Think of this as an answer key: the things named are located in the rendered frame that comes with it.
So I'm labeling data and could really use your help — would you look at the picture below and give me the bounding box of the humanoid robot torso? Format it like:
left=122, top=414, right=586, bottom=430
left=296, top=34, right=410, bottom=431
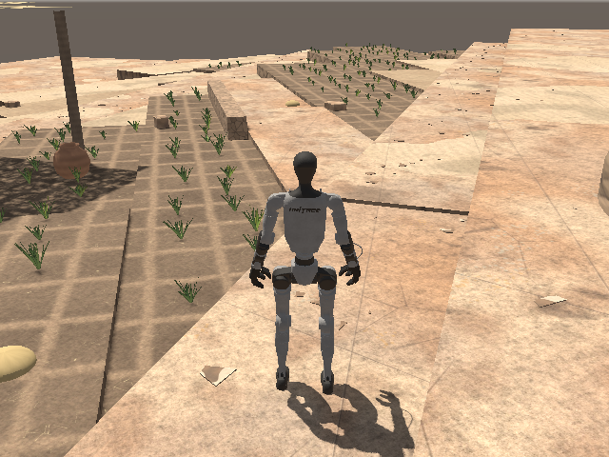
left=283, top=189, right=327, bottom=286

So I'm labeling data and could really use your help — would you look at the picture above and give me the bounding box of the left robot upper arm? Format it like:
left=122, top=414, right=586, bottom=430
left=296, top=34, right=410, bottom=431
left=260, top=192, right=285, bottom=245

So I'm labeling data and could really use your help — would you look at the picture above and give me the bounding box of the robot right hand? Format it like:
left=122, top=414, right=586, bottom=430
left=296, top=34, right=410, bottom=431
left=339, top=264, right=361, bottom=286

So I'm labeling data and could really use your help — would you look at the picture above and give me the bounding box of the right robot forearm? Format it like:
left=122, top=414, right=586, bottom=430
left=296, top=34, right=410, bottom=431
left=340, top=231, right=359, bottom=268

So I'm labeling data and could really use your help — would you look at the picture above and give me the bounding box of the right robot upper arm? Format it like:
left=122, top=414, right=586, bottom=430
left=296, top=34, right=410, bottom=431
left=324, top=192, right=350, bottom=246

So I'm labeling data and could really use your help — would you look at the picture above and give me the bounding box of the left robot forearm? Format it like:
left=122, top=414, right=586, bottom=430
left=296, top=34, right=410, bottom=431
left=251, top=230, right=269, bottom=269

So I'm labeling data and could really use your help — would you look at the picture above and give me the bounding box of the robot left hand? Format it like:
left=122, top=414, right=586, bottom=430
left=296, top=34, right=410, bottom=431
left=249, top=266, right=271, bottom=288

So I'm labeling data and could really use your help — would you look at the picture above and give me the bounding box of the left robot shin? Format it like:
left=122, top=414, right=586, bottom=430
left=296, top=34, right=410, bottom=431
left=275, top=314, right=289, bottom=377

